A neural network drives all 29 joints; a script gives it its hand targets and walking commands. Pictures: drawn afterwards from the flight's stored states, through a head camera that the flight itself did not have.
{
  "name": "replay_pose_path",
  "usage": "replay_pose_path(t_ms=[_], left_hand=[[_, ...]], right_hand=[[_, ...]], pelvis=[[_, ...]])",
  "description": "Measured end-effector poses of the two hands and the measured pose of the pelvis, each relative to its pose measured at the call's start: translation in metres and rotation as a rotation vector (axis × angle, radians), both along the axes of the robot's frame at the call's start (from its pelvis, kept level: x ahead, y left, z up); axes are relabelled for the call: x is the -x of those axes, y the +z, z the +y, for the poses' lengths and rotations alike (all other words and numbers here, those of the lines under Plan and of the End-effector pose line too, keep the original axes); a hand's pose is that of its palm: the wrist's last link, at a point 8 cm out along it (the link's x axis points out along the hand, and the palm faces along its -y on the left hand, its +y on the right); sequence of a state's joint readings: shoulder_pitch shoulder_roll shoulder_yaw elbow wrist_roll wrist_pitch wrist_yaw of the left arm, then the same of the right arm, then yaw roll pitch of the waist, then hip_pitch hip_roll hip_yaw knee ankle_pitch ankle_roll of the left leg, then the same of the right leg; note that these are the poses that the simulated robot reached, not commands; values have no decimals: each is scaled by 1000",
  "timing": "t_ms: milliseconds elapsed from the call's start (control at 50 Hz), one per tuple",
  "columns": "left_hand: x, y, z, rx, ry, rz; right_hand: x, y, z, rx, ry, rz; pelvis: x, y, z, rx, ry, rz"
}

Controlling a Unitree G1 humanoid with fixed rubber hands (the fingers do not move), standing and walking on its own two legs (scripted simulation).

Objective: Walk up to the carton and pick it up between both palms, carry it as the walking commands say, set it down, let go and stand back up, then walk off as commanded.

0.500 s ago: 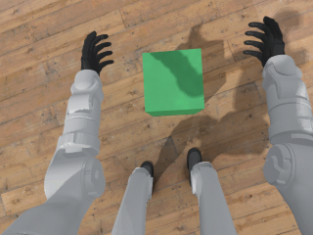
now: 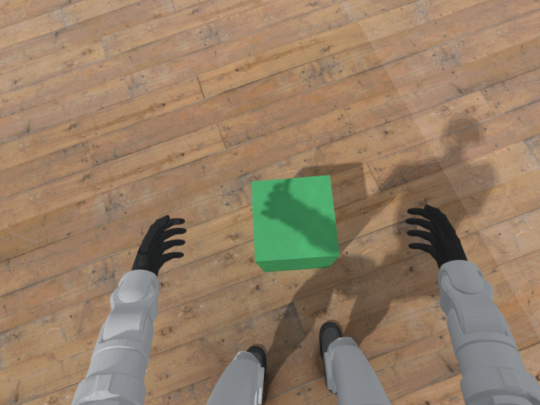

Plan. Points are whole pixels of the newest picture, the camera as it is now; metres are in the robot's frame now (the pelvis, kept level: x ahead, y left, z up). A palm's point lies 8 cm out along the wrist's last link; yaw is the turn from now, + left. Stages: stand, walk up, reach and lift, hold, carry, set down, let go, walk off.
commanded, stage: let go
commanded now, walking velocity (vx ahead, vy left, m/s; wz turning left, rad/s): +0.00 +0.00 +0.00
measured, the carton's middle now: (293, 228) +0.48 -0.01 -0.59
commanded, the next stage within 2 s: stand in 0.82 s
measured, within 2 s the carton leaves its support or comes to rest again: neither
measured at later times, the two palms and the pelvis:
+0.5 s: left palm (102, 352) +0.20 +0.24 -0.02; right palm (485, 352) +0.20 -0.22 -0.03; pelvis +0.04 +0.01 +0.04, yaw +0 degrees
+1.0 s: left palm (89, 369) +0.17 +0.27 -0.06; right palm (502, 388) +0.15 -0.25 -0.05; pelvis +0.05 +0.01 +0.03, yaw +2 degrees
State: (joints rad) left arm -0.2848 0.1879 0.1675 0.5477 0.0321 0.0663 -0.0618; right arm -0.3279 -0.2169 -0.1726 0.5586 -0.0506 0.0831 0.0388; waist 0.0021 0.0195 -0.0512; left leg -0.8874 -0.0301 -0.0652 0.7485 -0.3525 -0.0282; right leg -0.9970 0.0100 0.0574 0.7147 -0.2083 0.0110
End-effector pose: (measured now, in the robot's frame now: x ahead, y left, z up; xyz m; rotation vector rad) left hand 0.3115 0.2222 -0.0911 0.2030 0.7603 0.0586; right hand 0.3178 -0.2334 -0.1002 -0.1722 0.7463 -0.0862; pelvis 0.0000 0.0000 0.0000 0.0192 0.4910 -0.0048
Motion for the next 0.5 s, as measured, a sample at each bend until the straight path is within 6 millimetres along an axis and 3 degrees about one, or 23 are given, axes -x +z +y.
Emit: replay_pose_path(t_ms=[260, 500], left_hand=[[87, 49, 11, 16, 16, 22], [115, 67, 19, 21, 14, 24]], right_hand=[[83, 49, 14, -7, 22, 26], [122, 75, 10, -2, 15, 39]], pelvis=[[-25, 33, 7, 25, 7, -290], [-35, 44, 10, 39, 13, -479]])
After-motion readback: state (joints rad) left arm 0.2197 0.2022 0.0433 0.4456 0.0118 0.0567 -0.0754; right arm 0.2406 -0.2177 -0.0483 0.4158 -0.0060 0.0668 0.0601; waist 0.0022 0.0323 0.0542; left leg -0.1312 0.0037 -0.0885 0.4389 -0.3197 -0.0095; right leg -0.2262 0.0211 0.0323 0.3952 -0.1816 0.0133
